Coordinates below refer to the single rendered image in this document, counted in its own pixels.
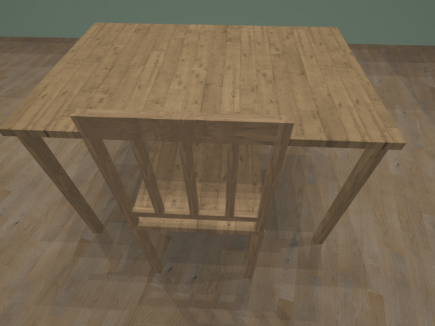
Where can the chair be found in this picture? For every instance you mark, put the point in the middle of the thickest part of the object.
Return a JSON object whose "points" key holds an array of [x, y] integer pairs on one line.
{"points": [[203, 187]]}

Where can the table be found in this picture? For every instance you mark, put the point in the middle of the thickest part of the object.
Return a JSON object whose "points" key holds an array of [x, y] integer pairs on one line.
{"points": [[305, 71]]}

